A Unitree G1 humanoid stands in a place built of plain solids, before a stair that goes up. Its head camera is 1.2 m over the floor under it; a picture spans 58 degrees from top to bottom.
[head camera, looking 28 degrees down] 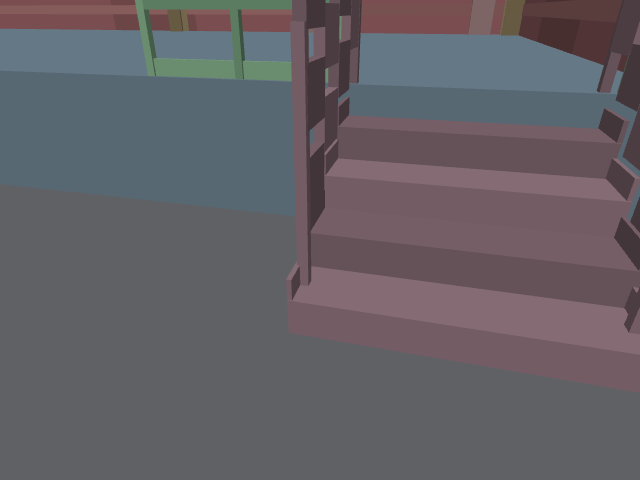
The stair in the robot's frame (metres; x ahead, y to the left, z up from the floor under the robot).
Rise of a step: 0.17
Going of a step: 0.28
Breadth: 1.32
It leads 14 degrees to the right of straight ahead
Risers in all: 5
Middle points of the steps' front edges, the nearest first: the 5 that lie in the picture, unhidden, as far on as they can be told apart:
1.26 -0.50 0.17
1.53 -0.57 0.34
1.80 -0.64 0.50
2.07 -0.71 0.67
2.35 -0.78 0.84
